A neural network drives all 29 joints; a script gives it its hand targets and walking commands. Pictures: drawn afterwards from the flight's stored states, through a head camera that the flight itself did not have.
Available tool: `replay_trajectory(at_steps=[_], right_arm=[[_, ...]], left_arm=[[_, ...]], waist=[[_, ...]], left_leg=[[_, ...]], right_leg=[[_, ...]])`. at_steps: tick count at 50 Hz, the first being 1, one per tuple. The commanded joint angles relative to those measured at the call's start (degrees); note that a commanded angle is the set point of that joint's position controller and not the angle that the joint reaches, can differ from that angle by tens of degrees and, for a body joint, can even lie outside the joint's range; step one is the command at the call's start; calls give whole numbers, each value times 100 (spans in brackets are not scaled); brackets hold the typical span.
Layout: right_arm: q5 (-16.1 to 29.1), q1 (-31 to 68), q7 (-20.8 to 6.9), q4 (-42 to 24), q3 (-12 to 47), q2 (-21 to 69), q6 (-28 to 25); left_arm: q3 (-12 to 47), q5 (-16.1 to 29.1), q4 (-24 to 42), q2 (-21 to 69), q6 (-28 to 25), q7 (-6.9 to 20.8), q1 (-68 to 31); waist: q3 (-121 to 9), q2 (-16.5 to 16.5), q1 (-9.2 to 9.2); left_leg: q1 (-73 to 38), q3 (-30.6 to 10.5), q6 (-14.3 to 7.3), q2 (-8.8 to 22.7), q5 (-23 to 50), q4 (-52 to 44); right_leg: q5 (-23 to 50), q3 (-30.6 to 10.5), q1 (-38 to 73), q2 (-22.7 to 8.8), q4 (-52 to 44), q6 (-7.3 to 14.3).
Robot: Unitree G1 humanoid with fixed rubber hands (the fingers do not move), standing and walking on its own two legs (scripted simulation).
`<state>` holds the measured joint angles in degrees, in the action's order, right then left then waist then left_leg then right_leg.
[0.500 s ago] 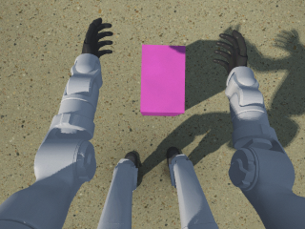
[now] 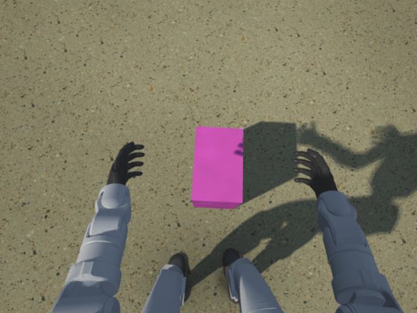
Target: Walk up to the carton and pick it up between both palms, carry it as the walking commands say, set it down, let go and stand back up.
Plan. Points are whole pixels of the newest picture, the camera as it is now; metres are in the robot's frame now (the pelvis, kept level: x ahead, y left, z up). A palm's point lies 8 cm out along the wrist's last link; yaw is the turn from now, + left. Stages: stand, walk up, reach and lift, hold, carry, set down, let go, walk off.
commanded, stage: let go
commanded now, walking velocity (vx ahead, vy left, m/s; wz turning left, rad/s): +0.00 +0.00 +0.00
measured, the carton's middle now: (216, 171) +0.47 -0.05 -0.59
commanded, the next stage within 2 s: stand in 0.88 s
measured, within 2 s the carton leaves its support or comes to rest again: neither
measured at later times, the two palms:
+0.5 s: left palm (52, 276) +0.20 +0.25 -0.03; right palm (350, 271) +0.18 -0.21 -0.02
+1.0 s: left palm (47, 279) +0.19 +0.26 -0.04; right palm (371, 254) +0.21 -0.26 -0.03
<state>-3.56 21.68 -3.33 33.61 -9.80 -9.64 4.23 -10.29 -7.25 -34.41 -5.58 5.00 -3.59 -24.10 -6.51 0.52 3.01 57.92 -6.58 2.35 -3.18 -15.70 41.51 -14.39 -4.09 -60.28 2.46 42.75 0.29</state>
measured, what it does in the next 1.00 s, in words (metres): shifts its weight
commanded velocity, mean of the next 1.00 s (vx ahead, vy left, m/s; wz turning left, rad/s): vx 0.00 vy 0.00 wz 0.00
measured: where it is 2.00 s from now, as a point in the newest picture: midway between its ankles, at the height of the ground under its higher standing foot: (204, 287)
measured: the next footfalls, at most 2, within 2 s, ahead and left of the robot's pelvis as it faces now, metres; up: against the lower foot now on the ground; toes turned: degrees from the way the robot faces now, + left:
none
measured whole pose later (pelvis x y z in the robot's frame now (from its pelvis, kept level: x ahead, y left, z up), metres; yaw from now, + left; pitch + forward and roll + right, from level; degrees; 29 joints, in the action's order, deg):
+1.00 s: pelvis +0.05 +0.00 +0.04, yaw -1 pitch -3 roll +0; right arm -2.1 -11.2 1.2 32.1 -2.0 -15.6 5.9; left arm -3.4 -2.0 -34.9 -14.2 4.4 -0.9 12.2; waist 1.8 -0.8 -0.6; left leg 6.6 -7.3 1.6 -0.7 -19.9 29.5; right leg -18.0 -3.5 -8.1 3.6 29.3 1.5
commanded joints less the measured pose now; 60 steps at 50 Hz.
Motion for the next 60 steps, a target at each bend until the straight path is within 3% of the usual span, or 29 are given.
replay_trajectory(at_steps=[1,3,4,6,7,9,14,16,17,20,22,25,26,27,28,29,35,38,39,40,42,43,44,46,49,53,60], right_arm=[[136,-677,-52,-476,190,-247,-326],[113,-1060,5,-627,313,-180,-406],[126,-1054,9,-620,274,-267,-420],[146,-1713,65,-757,389,-211,-495],[146,-1519,84,-765,328,-315,-508],[128,-2114,118,-1050,337,-412,-553],[323,-2727,75,-1463,572,-468,-538],[331,-2909,53,-1576,540,-598,-502],[374,-2807,21,-1579,573,-577,-448],[359,-3135,-70,-1446,607,-709,-215],[470,-3190,-145,-1405,758,-676,-61],[325,-3201,-163,-1471,646,-755,78],[295,-3117,-161,-1480,654,-739,128],[254,-3182,-141,-1415,636,-828,178],[219,-3099,-138,-1489,600,-831,208],[153,-3169,-106,-1474,537,-871,267],[86,-3180,-17,-1617,523,-846,434],[183,-3104,30,-1721,698,-705,597],[206,-3058,48,-1641,748,-642,632],[233,-3086,75,-1686,759,-666,664],[215,-2941,129,-1699,759,-527,735],[218,-3010,162,-1664,768,-576,768],[177,-2960,432,-795,475,-1468,336],[136,-3241,549,-553,450,-1440,99],[87,-3257,540,-362,506,-1411,-156],[149,-3043,505,-50,566,-1422,-344],[131,-3201,544,309,552,-1687,-464]], left_arm=[[-33,27,97,-571,-314,172,505],[80,125,114,-638,-434,275,881],[125,192,221,-662,-479,330,772],[228,248,430,-713,-593,398,1420],[295,396,493,-718,-620,438,1150],[329,424,724,-838,-658,482,1831],[502,567,1239,-837,-628,563,2715],[548,579,1311,-904,-564,595,2887],[555,572,1392,-944,-535,603,2917],[594,518,1445,-1073,-331,636,3185],[613,554,1536,-1051,-237,655,3169],[664,607,1647,-1029,-103,709,3186],[650,641,1617,-992,-42,733,3213],[686,635,1558,-991,11,748,3207],[691,672,1584,-997,47,762,3199],[720,718,1541,-990,88,806,3200],[578,705,1633,-1198,259,803,3274],[569,681,1410,-1215,206,717,3426],[534,657,1362,-1271,207,657,3452],[546,622,1371,-1275,160,639,3455],[538,637,1254,-1328,103,587,3443],[564,594,1139,-1308,92,566,3501],[308,554,484,-1951,-42,301,3690],[325,506,438,-1927,-159,200,3608],[414,465,279,-1841,-271,175,3555],[428,499,8,-1800,-402,178,3328],[398,481,-334,-2044,-466,180,3412]], waist=[[-2506,-11,-179],[-2105,288,-169],[-1848,298,-122],[-1741,286,-197],[-1500,291,-126],[-1476,344,-158],[-734,40,-272],[-410,-175,-181],[-146,-161,-275],[554,-467,-250],[829,-670,-343],[1033,-575,-243],[1095,-485,-297],[1255,-580,-225],[1337,-417,-250],[1297,-330,-156],[1163,127,-226],[958,203,-380],[948,72,-453],[943,-11,-443],[744,221,-477],[668,126,-452],[648,-218,-528],[641,-414,-367],[576,-41,-338],[240,-54,-364],[274,-28,-310]], left_leg=[[-1516,736,-59,-38,853,-663],[-1673,694,-136,19,597,-879],[-1878,674,-136,59,418,-959],[-2505,627,-149,78,628,-1147],[-2573,611,-136,115,486,-1151],[-3143,601,-137,112,639,-1309],[-3906,629,-141,62,807,-1751],[-4124,614,-109,95,719,-1903],[-4113,604,-129,76,564,-1991],[-3986,615,-119,174,-6,-2286],[-3754,559,-169,272,-402,-2530],[-3822,503,-103,356,-360,-2567],[-3849,516,-93,345,-294,-2558],[-3818,495,-109,429,-317,-2617],[-3792,506,-108,397,-288,-2600],[-3937,545,-102,355,-81,-2504],[-4781,627,-126,104,867,-2095],[-4885,640,-233,64,1274,-1973],[-4967,651,-222,25,1317,-1925],[-4904,630,-252,52,1382,-1916],[-5008,635,-284,14,1417,-1844],[-5003,650,-295,-6,1494,-1813],[-4520,542,-24,293,1799,-1364],[-4730,364,-12,299,1470,-1497],[-4738,165,-57,378,1062,-1515],[-4804,24,-100,481,1614,-1472],[-4831,-122,-178,557,1878,-1555]], right_leg=[[2180,64,3683,-188,-573,-238],[1933,33,4087,-174,-822,-250],[1609,72,4029,-159,-911,-241],[1615,160,4359,-110,-1085,-263],[1452,145,4290,-119,-1103,-225],[1409,194,4704,-93,-1275,-214],[1264,286,5244,-46,-1667,-175],[1069,374,5272,-20,-1807,-140],[867,389,5376,-5,-1832,-135],[461,539,5662,99,-1896,-107],[311,582,6035,157,-1803,-116],[406,577,6329,167,-1754,-143],[376,579,6404,160,-1776,-155],[417,590,6437,191,-1750,-176],[424,605,6510,189,-1745,-192],[562,560,6454,166,-1800,-171],[997,506,6189,140,-1921,-207],[1508,454,6272,111,-1859,-222],[1538,437,6287,86,-1834,-222],[1632,395,6297,65,-1822,-218],[1883,342,6364,40,-1750,-242],[2015,332,6377,57,-1698,-229],[2630,133,5636,-342,-1591,-209],[1856,10,5283,-345,-1721,-123],[1446,-84,5203,-428,-1781,-31],[1840,-109,5283,-467,-1650,-16],[1934,-139,5398,-522,-1709,52]])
